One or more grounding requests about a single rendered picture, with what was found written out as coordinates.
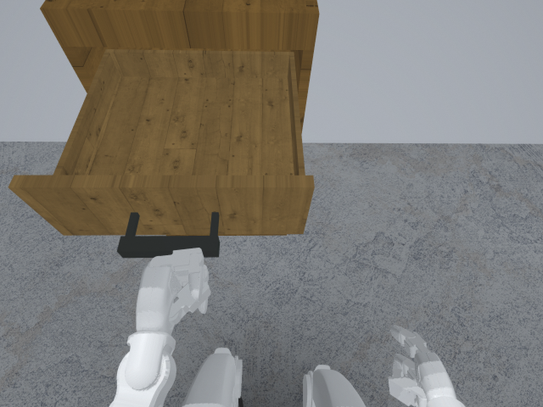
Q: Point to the robot right thigh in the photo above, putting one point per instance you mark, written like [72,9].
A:
[329,388]

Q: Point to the drawer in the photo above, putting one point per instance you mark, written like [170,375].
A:
[175,135]

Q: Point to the left robot hand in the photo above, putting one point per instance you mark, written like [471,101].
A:
[160,285]

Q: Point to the right robot hand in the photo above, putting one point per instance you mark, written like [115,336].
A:
[425,379]

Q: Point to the left robot forearm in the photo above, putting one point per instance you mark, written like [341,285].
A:
[147,372]

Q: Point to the right robot shin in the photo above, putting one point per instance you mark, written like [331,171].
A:
[322,367]

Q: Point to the cabinet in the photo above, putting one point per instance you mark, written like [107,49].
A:
[86,28]

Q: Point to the handle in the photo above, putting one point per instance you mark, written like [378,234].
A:
[132,246]

